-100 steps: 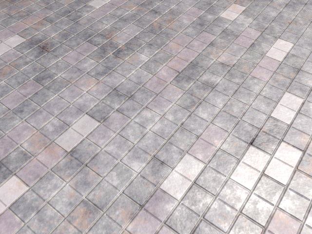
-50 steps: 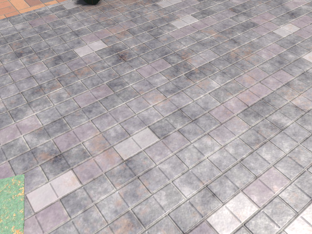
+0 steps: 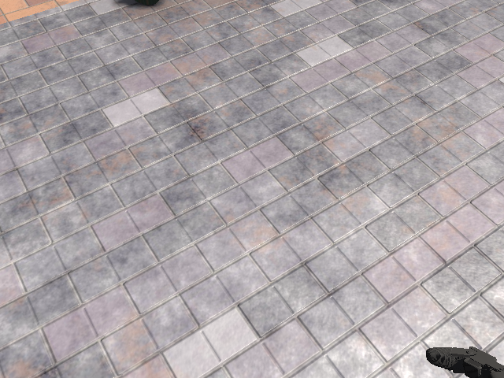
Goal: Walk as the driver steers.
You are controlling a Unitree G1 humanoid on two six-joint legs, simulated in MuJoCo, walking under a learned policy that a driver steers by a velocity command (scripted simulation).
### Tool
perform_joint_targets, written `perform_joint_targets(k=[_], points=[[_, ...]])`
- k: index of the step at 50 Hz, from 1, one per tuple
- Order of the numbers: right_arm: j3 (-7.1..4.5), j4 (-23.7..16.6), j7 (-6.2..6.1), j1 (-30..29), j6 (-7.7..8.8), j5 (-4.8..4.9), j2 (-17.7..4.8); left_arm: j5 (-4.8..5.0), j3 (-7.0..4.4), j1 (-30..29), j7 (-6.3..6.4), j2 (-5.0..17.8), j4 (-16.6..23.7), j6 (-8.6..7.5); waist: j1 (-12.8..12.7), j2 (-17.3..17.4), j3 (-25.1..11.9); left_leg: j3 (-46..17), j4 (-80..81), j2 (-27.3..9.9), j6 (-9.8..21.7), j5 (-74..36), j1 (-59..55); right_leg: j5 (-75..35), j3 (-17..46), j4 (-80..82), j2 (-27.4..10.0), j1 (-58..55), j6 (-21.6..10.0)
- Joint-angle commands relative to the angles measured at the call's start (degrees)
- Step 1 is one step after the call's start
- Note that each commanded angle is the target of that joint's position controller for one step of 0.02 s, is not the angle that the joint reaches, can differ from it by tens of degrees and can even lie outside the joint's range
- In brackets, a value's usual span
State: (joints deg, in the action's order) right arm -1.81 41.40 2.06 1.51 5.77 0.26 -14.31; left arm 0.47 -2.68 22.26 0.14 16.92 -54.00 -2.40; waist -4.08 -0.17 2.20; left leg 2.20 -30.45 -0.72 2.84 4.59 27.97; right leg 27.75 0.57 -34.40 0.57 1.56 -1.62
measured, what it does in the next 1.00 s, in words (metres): walks ahead, turning right: right foot, then left foot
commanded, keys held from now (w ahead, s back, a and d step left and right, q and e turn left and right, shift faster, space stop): w+e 1.00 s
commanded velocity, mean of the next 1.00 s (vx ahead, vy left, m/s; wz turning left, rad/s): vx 0.50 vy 0.00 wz -0.50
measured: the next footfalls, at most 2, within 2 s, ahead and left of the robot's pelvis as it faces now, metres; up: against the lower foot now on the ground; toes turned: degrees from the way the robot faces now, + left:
right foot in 0.52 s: +0.42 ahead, -0.16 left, +0.00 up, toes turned -18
left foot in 1.00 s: +0.76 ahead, -0.11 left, +0.00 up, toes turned -37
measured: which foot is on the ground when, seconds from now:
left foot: down 0.00-0.50, up 0.52-0.98, down 1.00-1.00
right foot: up 0.00-0.50, down 0.52-1.00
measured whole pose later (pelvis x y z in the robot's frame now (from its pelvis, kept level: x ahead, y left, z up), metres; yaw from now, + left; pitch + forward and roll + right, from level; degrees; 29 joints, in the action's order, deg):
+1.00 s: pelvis +0.55 -0.12 +0.00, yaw -33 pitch +2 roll +0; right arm -2.4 40.1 1.5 0.3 7.1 0.0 -16.1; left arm 1.3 -4.8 22.7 1.2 16.9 -43.5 -1.6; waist -5.1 2.2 0.4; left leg -3.6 -25.2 0.6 0.0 1.3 26.4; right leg 25.7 13.5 -27.9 6.7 3.0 -4.0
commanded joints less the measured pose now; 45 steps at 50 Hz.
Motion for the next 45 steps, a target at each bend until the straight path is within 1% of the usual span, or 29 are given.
perform_joint_targets(k=[1, 2, 3, 4, 5, 6, 7, 9, 11, 13, 16, 19, 21, 23, 24, 25, 26, 27, 28, 29, 30, 31, 32, 33, 36, 39, 41, 43, 45], points=[[-3.9, 2.14, -0.8, 23.15, -0.21, -0.33, -11.14, 1.46, -0.42, 2.48, -0.32, 6.2, 4.08, -2.59, 11.18, 10.15, -21.86, -39.33, 11.36, -22.29, 12.45, 14.81, -50.01, 5.28, 8.71, -39.06, 0.43, 37.84, -1.38], [-3.2, 1.85, -1.09, 18.92, -0.11, -0.34, -9.29, 2.7, -1.37, -2.69, -0.34, 8.61, 5.93, -3.02, 10.49, 7.91, -13.11, -29.97, 12.94, -20.65, 9.87, 12.49, -42.26, -0.11, 7.67, -39.27, -2.12, 40.55, -1.77], [-2.83, 1.59, -1.11, 14.85, 0.05, -0.44, -8.25, 2.43, -1.35, -5.04, 0.01, 7.83, 6.34, -3.02, 8.52, 4.21, -8.65, -23.64, 14.96, -18.42, 8.67, 7.33, -34.39, -5.26, 6.2, -37.03, -4.86, 38.66, -1.27], [-2.5, 1.66, -1.01, 12.15, 0.3, -0.55, -6.62, 1.64, -1.67, -5.78, 0.22, 7.06, 6.27, -2.6, 7.03, 3.89, -5.13, -18.62, 17.23, -16.29, 7.95, 4.05, -28.68, -8.69, 6.08, -34.14, -6.38, 37.04, -0.76], [-2.33, 1.91, -0.99, 10.72, 0.71, -1.07, -5.92, 1.57, -1.8, -4.04, 0.2, 5.93, 5.86, -1.84, 5.19, 5.58, -4.35, -14.79, 19.19, -14.96, 7.25, 2.06, -24.75, -11.31, 6.48, -32.87, -7.78, 33.41, -0.38], [-2.37, 2.28, -0.91, 10.0, 1.07, -1.16, -5.41, 1.67, -1.72, -2.97, 0.15, 4.6, 5.5, -1.08, 4.41, 5.81, -3.78, -12.21, 20.82, -14.13, 7.36, 0.5, -22.51, -12.48, 6.17, -32.3, -8.13, 31.71, 0.01], [-2.44, 2.81, -0.91, 9.67, 1.39, -1.08, -5.41, 1.7, -1.66, -2.63, 0.14, 3.48, 5.48, -0.39, 3.81, 5.38, -2.88, -9.48, 21.88, -13.88, 7.66, -1.88, -20.9, -13.16, 5.9, -31.87, -8.3, 31.68, 0.37], [-2.87, 3.83, -1.16, 9.58, 1.75, -1.17, -6.54, 1.43, -1.69, -4.56, 0.27, 2.71, 6.72, 0.58, 3.34, 4.39, -0.82, -5.19, 23.29, -13.88, 7.93, -5.67, -19.52, -16.38, 6.24, -29.46, -8.69, 34.49, 1.05], [-3.17, 4.72, -1.69, 10.27, 1.59, -1.38, -7.37, 1.09, -1.75, -7.24, 0.14, 2.6, 8.09, 0.67, 3.74, 3.73, 0.4, -1.56, 24.04, -13.44, 7.88, -7.39, -20.39, -21.64, 6.56, -24.03, -8.61, 37.27, 1.64], [-3.32, 5.16, -2.18, 10.4, 1.23, -1.31, -8.21, 0.89, -1.54, -10.06, -0.54, 2.13, 9.16, 0.24, 4.46, 3.36, 1.01, 2.23, 24.44, -12.4, 7.08, -8.37, -21.18, -27.55, 4.99, -16.62, -8.24, 36.85, 1.66], [-3.72, 6.13, -2.78, 12.56, 0.54, -0.79, -9.77, 0.6, -0.85, -16.42, -1.74, 0.92, 11.61, -0.13, 6.96, 2.03, 2.6, 5.88, 24.69, -12.98, 6.55, -9.34, -23.76, -31.86, 1.03, -8.08, -7.57, 36.27, 1.0], [-4.21, 7.53, -2.97, 15.51, -0.77, 0.03, -10.81, 0.68, -0.63, -21.08, -2.78, 0.89, 14.45, -0.11, 8.4, 1.61, 3.85, 7.61, 22.28, -15.09, 6.19, -12.64, -30.73, -29.44, -0.91, -3.57, -6.91, 38.93, -0.39], [-4.55, 7.85, -3.1, 15.67, -1.78, 0.57, -11.63, 0.77, -0.9, -22.02, -3.47, 1.54, 16.01, -0.02, 7.62, 2.36, 3.54, 8.8, 18.85, -16.23, 5.31, -20.14, -34.47, -25.05, -2.66, -2.01, -5.65, 38.37, -1.9], [-5.04, 7.29, -3.47, 14.32, -2.66, 0.92, -13.28, 0.84, -1.92, -19.21, -3.75, 3.45, 16.51, 0.33, 4.87, 4.54, 0.15, 10.3, 11.35, -16.21, 4.0, -38.53, -36.12, -19.25, -6.0, -2.12, -2.02, 31.75, -4.1], [-5.22, 6.95, -3.67, 13.6, -3.19, 1.03, -13.9, 1.0, -2.92, -14.43, -3.69, 5.1, 15.73, 0.54, 1.92, 5.3, -2.8, 10.89, 3.95, -15.7, 3.31, -45.56, -35.57, -16.76, -7.34, -2.24, 0.29, 25.43, -5.5], [-5.13, 6.56, -3.81, 12.38, -3.57, 1.3, -13.99, 1.16, -4.55, -6.08, -3.22, 7.72, 13.79, 0.63, -2.92, 4.49, -7.07, 12.07, -7.38, -13.82, 1.69, -45.24, -31.42, -19.04, -7.62, 1.34, 2.72, 13.52, -7.53], [-4.38, 5.69, -3.95, 13.0, -3.22, 0.38, -12.31, 1.2, -6.65, 3.16, -2.0, 12.34, 11.47, 1.21, -6.65, -0.58, -12.1, 12.08, -24.32, -11.21, -1.0, -29.35, -18.34, -19.47, 1.27, 3.56, -0.98, -3.77, -10.45], [-1.74, 2.67, -3.03, 18.19, -1.64, -1.63, -3.2, 1.58, -7.33, 1.26, -1.46, 18.05, 11.81, 0.93, 1.04, -15.42, -15.48, 7.25, -44.09, 1.13, -4.69, 25.98, 7.89, -11.11, 33.4, 8.48, -15.26, -21.22, -20.72], [-1.89, 1.73, -2.12, 13.35, 0.96, 0.52, -6.89, 0.84, -5.97, 2.46, -1.86, 14.18, 13.82, -0.12, -2.48, -9.04, -22.67, -6.78, -50.92, 2.92, -3.77, 30.62, 14.95, -4.74, 48.21, 17.13, -19.68, -25.17, -23.74], [-2.61, -0.05, -1.59, 7.73, 2.34, 2.62, -9.65, 0.38, -5.03, 0.43, -2.01, 10.76, 13.49, -1.0, -3.24, -5.97, -14.85, -7.76, -49.63, -0.18, -2.21, 24.97, 19.71, -8.68, 40.22, 18.65, -18.4, -20.56, -20.5], [-2.42, -0.09, -1.8, 7.04, 3.04, 2.11, -9.38, 0.69, -4.51, -3.03, -2.02, 8.99, 13.86, -1.53, -0.71, -1.64, -9.7, -7.53, -44.43, -2.86, -1.34, 19.66, 17.93, -14.3, 32.66, 18.33, -15.79, -12.24, -18.23], [-2.78, 0.67, -2.25, 7.21, 3.1, 0.51, -9.63, 0.65, -3.97, -7.08, -1.95, 7.18, 14.66, -1.66, 1.79, 0.32, -6.65, -7.39, -39.26, -4.65, -1.7, 16.7, 14.0, -20.72, 27.17, 18.62, -13.45, -4.38, -16.61], [-3.24, 1.03, -2.3, 8.38, 2.48, -0.2, -10.27, 0.01, -3.36, -9.35, -1.71, 5.68, 15.71, -1.75, 3.72, -0.45, -5.81, -7.83, -36.48, -5.83, -2.12, 14.59, 9.86, -25.74, 23.85, 19.75, -11.83, 0.58, -15.99], [-3.39, 0.93, -2.23, 9.07, 1.71, -0.47, -10.15, -0.2, -3.29, -9.96, -1.51, 5.76, 16.17, -1.77, 4.67, -1.05, -5.43, -7.69, -34.4, -6.0, -2.87, 13.57, 7.62, -28.52, 22.67, 20.84, -11.11, 3.48, -16.03], [-2.85, -0.27, -2.42, 7.03, 0.2, -1.29, -7.72, 0.32, -3.83, -8.02, -0.4, 7.96, 15.75, -1.93, 4.76, -0.74, -3.49, -5.71, -25.85, -5.28, -5.75, 8.77, 6.99, -34.95, 17.43, 22.19, -9.1, 9.09, -15.91], [-2.09, -2.38, -2.27, 0.45, 0.11, -1.17, -5.96, 0.63, -4.09, -5.56, 0.58, 8.84, 15.1, -1.38, 2.35, -2.54, -1.87, -5.07, -12.23, -2.97, -7.01, -3.0, 5.66, -31.87, 13.83, 21.64, -5.59, 11.72, -12.95], [-1.73, -3.52, -1.79, -3.21, 0.4, -0.68, -5.31, 0.74, -4.11, -3.89, 0.81, 8.87, 14.66, -0.96, 0.64, -3.77, -1.59, -4.65, -4.83, -1.05, -6.95, -8.94, 2.59, -27.71, 13.7, 21.0, -4.61, 12.82, -11.25], [-1.8, -4.71, -1.35, -5.87, 0.75, -0.09, -5.87, 0.95, -4.15, -1.91, 0.83, 8.93, 13.85, -0.7, -0.48, -4.38, -1.37, -5.13, -1.36, 0.01, -6.56, -10.77, 1.07, -25.13, 16.03, 19.87, -5.56, 11.77, -10.62], [-2.16, -5.44, -0.87, -6.88, 1.22, 0.11, -7.11, 1.12, -4.02, -0.68, 0.98, 8.28, 13.32, -0.34, -0.56, -4.73, -1.47, -6.5, 1.7, 0.44, -5.65, -8.62, 1.37, -23.71, 19.32, 16.57, -6.85, 7.73, -10.23]])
